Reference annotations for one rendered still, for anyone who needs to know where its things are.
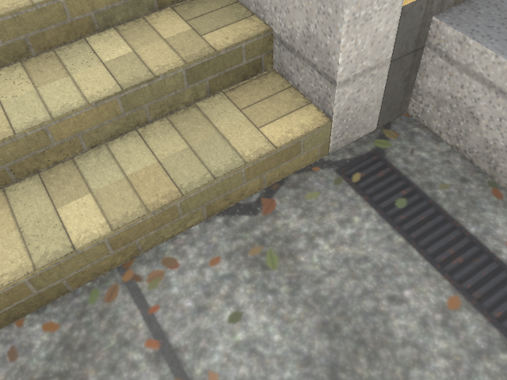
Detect stairs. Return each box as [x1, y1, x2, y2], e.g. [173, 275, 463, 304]
[0, 0, 333, 330]

